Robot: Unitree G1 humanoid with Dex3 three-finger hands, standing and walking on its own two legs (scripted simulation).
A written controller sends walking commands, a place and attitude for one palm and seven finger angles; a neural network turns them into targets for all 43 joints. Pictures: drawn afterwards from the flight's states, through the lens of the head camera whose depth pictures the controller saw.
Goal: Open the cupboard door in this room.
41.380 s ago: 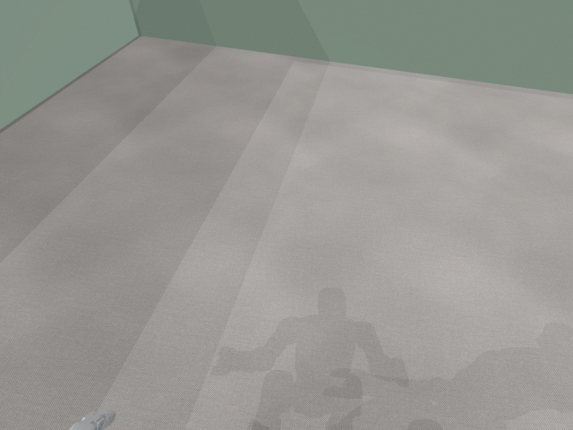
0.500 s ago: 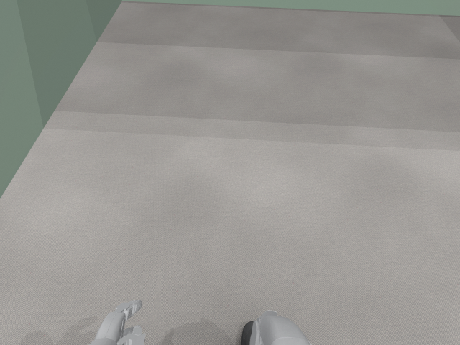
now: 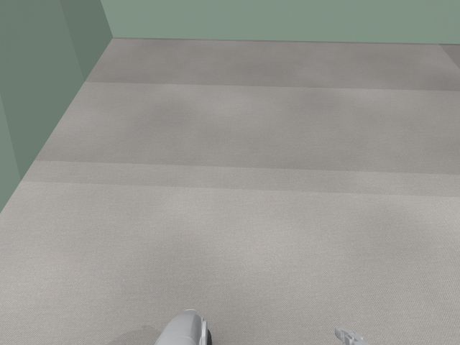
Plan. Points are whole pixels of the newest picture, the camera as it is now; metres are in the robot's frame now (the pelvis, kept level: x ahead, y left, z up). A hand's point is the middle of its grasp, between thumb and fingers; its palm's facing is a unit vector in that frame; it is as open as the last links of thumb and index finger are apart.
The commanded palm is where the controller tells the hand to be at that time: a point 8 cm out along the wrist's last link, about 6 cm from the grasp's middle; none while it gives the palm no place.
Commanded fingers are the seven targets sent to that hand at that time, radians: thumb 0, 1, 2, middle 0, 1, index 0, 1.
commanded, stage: walk to a spot facing it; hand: left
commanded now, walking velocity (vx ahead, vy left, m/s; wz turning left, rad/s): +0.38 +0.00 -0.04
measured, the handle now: out of the picture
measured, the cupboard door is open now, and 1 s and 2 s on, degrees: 41 41 41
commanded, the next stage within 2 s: turn to face it in 0.28 s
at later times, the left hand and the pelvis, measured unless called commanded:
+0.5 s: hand (179, 237) +0.36 +0.17 -0.17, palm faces -0.09 -0.97 -0.22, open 7.3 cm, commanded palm none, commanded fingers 0.00 0.90 0.90 -0.20 -0.30 -0.20 -0.30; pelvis +0.27 -0.02 +0.00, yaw -4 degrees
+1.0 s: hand (181, 218) +0.43 +0.18 -0.20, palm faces +0.25 -0.95 -0.18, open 7.3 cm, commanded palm none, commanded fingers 0.00 0.90 0.90 -0.20 -0.30 -0.20 -0.30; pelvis +0.39 -0.02 -0.02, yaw +13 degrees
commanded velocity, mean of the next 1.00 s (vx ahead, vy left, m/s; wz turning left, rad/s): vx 0.10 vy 0.00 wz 0.30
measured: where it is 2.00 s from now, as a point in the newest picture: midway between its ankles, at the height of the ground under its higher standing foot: (264, 284)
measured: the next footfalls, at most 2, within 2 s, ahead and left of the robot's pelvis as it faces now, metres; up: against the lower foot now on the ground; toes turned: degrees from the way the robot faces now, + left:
left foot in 0.10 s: +0.18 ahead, +0.08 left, +0.00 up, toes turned +6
right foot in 0.54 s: +0.41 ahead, -0.15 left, +0.00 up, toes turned -9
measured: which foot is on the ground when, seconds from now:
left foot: up 0.00-0.08, down 0.10-0.54, up 0.56-0.92, down 0.94-1.00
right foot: down 0.00-0.10, up 0.12-0.52, down 0.54-0.94, up 0.96-1.00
